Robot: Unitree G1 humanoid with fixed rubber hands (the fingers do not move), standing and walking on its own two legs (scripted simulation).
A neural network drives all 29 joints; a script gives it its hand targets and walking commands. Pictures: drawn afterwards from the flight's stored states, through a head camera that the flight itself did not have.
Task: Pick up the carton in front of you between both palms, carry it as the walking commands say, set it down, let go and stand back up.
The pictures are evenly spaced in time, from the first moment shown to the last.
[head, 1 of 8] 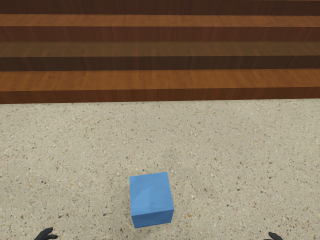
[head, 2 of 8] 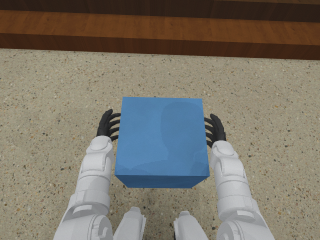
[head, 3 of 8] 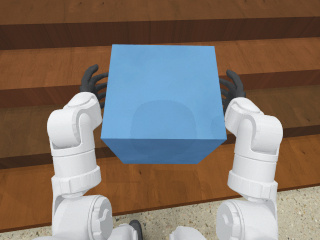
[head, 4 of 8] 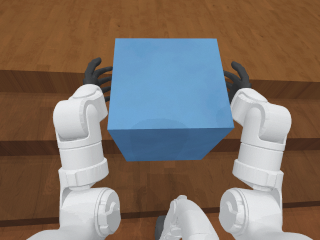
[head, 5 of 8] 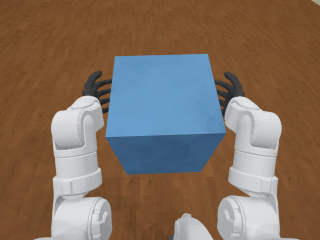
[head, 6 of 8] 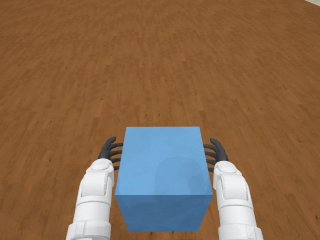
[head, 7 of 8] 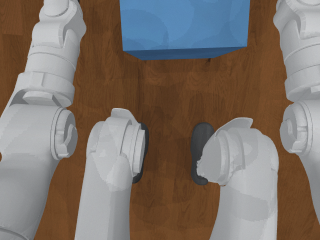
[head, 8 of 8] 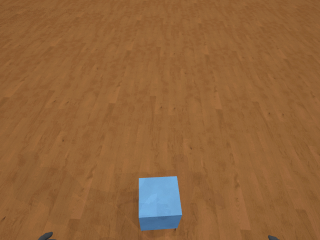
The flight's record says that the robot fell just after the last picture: no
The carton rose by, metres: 1.64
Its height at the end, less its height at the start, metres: +0.89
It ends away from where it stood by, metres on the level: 4.38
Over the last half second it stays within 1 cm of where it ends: yes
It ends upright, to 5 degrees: yes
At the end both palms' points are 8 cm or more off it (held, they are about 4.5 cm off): yes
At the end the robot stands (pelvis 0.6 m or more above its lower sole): yes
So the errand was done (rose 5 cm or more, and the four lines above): yes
